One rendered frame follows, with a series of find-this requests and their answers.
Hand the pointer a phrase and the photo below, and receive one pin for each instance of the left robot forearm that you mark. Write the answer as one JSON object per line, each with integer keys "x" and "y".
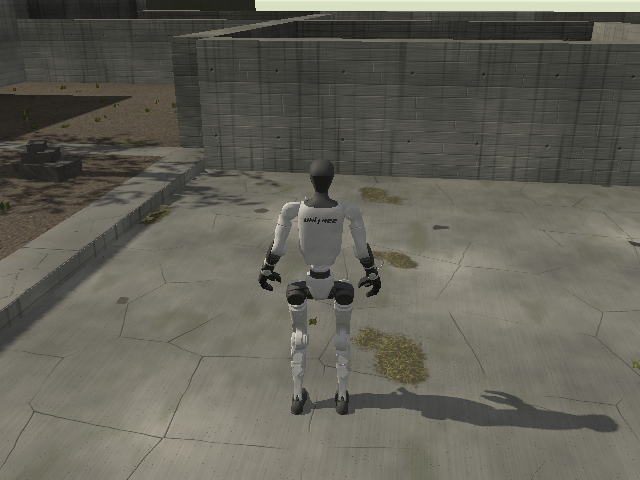
{"x": 269, "y": 262}

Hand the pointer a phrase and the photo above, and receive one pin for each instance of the right robot forearm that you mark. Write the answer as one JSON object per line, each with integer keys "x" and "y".
{"x": 369, "y": 265}

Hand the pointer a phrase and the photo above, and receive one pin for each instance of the robot right thigh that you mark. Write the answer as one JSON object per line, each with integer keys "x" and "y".
{"x": 343, "y": 304}

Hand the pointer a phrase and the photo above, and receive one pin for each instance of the robot left foot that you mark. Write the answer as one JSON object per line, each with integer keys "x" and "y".
{"x": 297, "y": 406}

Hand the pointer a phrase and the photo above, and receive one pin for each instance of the robot left upper arm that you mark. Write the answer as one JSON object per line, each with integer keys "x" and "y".
{"x": 288, "y": 212}

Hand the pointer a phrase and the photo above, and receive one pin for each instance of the robot right upper arm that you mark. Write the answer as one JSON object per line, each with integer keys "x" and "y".
{"x": 352, "y": 213}

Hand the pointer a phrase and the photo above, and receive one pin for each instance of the robot right hand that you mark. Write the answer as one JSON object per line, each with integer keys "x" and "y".
{"x": 367, "y": 282}

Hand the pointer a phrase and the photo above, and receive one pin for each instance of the robot left hand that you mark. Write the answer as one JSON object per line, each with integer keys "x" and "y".
{"x": 262, "y": 280}

